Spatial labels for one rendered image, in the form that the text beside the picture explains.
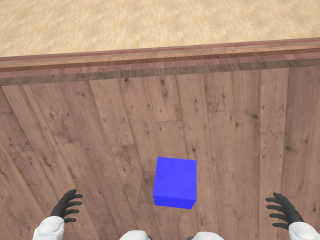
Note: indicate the right robot hand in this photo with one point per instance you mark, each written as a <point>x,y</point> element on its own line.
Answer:
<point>291,215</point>

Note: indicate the robot left forearm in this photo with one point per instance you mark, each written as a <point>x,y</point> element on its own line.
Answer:
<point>51,228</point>

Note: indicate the left robot hand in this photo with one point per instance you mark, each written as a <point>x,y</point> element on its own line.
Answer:
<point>60,209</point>

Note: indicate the robot right forearm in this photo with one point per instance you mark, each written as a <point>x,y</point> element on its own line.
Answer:
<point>302,231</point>

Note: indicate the robot left thigh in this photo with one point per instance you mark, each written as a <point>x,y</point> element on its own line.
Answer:
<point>135,235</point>

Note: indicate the carton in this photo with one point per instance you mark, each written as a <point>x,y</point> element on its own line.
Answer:
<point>175,183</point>

